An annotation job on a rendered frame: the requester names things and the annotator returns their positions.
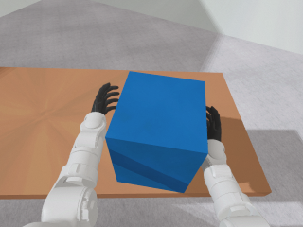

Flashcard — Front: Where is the table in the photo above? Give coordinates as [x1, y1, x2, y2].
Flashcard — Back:
[0, 66, 272, 200]

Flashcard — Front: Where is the robot right upper arm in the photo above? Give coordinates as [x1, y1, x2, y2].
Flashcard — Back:
[219, 215, 270, 227]

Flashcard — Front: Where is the carton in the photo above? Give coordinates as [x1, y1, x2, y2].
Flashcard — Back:
[105, 71, 208, 193]

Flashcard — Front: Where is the left robot hand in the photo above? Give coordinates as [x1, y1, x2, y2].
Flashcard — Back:
[91, 82, 120, 115]

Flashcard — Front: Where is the right robot forearm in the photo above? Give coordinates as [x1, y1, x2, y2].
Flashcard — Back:
[201, 139, 271, 227]

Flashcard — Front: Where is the robot left upper arm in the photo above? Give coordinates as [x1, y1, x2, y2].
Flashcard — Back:
[23, 186, 98, 227]

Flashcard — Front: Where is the left robot forearm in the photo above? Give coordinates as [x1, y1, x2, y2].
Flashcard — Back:
[41, 112, 107, 221]

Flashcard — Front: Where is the right robot hand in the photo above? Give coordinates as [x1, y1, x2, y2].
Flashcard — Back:
[205, 106, 222, 142]

